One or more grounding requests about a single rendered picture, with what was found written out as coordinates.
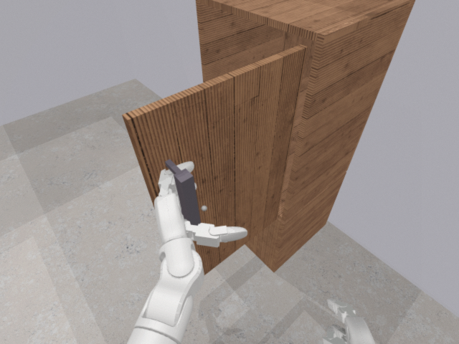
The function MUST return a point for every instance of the cupboard door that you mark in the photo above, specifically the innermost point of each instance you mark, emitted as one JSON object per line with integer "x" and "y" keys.
{"x": 237, "y": 130}

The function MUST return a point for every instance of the robot left hand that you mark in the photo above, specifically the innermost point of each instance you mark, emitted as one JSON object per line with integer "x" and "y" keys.
{"x": 170, "y": 220}

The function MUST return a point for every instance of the handle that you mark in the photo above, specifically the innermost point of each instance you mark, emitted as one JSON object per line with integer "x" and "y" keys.
{"x": 187, "y": 193}

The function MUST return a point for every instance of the robot right hand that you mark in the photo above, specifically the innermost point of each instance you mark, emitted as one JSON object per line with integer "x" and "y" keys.
{"x": 356, "y": 330}

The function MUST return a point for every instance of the left robot forearm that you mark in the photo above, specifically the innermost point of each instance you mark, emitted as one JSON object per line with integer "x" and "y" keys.
{"x": 167, "y": 310}

